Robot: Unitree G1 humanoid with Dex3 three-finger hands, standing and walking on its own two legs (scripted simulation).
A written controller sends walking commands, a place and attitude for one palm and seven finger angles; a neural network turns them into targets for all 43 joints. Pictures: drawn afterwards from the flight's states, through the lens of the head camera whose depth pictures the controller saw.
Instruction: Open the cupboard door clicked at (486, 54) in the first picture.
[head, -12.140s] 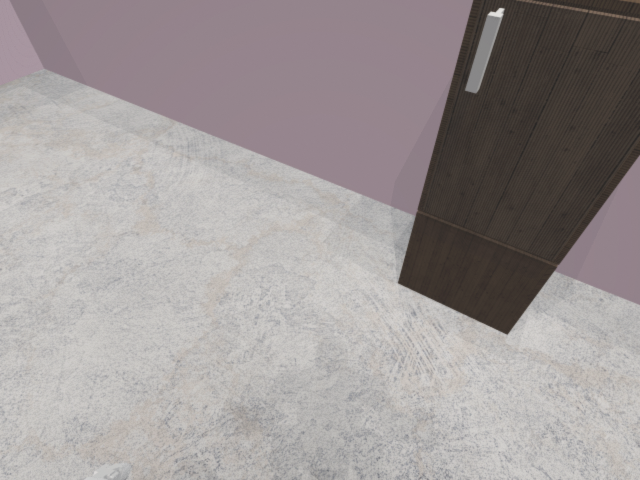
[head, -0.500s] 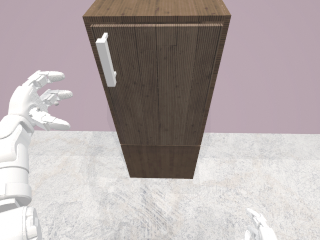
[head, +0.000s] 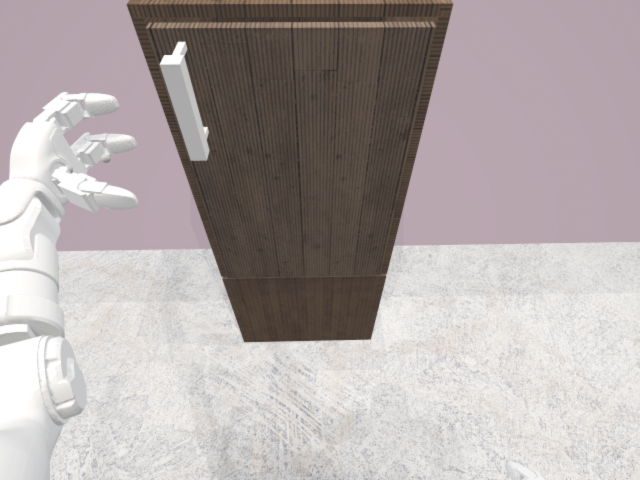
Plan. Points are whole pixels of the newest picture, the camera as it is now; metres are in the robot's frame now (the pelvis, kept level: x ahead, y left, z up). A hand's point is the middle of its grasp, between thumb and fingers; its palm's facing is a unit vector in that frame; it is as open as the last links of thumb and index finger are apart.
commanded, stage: move the hooked fingers beside the handle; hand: left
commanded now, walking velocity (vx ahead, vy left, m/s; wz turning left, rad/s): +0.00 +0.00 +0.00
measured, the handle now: (190, 103) +0.59 +0.19 +0.16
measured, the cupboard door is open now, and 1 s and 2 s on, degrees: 0 0 0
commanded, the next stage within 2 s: slide the fingers in behind the handle in 1.40 s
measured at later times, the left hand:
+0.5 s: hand (135, 119) +0.52 +0.24 +0.18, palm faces +0.02 -1.00 -0.01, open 14.0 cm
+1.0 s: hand (149, 109) +0.56 +0.24 +0.17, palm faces +0.01 -1.00 +0.01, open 14.0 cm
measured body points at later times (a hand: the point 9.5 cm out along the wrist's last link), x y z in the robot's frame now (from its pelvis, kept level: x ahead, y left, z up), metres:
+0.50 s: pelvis +0.00 +0.01 -0.01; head +0.09 +0.01 +0.43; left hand +0.51 +0.30 +0.19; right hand -0.03 -0.27 -0.12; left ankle +0.03 +0.12 -0.73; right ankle -0.03 -0.10 -0.73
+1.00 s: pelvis +0.02 +0.01 -0.01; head +0.12 +0.02 +0.43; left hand +0.55 +0.29 +0.17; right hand -0.03 -0.26 -0.12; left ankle +0.03 +0.12 -0.73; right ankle -0.03 -0.10 -0.73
